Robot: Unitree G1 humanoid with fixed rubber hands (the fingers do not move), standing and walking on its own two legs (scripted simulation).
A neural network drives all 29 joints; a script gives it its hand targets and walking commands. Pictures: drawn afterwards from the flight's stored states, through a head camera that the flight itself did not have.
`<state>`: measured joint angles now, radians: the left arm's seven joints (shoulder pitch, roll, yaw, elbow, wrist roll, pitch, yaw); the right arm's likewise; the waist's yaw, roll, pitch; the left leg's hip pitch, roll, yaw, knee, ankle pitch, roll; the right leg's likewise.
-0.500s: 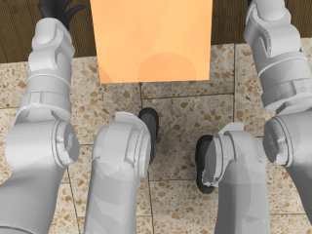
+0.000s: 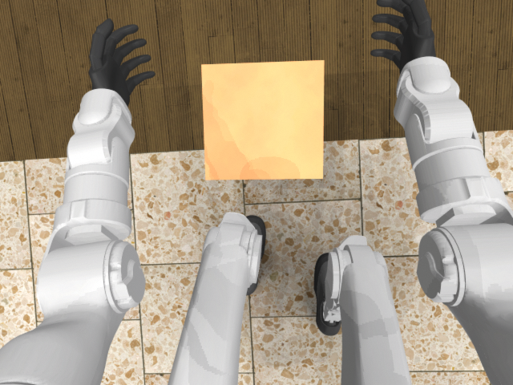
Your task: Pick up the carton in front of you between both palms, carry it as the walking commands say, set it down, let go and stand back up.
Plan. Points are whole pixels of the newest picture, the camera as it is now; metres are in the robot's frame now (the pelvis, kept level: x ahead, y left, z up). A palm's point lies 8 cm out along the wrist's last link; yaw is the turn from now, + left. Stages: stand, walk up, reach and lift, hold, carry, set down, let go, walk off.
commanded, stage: set down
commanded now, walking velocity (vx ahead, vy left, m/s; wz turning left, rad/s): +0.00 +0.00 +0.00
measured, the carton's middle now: (265, 128) +0.48 +0.11 -0.37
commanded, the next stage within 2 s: let go in 0.38 s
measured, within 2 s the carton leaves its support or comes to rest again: neither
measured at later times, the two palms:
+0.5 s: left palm (16, 49) +0.45 +0.30 +0.04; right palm out of the picture +0.53 -0.09 +0.04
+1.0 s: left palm out of the picture +0.31 +0.28 +0.16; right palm out of the picture +0.39 -0.15 +0.15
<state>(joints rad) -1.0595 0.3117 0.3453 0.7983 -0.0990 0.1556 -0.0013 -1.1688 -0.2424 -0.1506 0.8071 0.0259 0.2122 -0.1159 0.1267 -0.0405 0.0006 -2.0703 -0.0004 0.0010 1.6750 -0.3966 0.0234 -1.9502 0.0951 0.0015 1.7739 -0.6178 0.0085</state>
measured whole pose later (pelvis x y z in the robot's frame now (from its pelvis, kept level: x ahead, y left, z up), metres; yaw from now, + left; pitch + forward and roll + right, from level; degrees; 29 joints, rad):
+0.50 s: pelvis +0.03 +0.01 +0.14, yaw +1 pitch +43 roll -3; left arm -0.89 0.26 0.37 0.79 0.00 0.11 -0.06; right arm -1.00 -0.19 -0.22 0.83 -0.05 0.16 -0.07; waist 0.11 -0.04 -0.09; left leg -1.62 -0.02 -0.01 1.13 -0.27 0.03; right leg -1.51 0.08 0.02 1.20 -0.45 0.01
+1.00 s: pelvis +0.09 +0.02 +0.25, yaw +3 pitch +21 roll -1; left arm -0.05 0.22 0.09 0.50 -0.02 0.02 -0.08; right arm -0.16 -0.14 -0.13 0.58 -0.06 0.02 -0.02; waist 0.07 0.00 -0.03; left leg -0.80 -0.05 -0.01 0.66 -0.22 0.05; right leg -0.68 0.02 0.06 0.68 -0.37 0.02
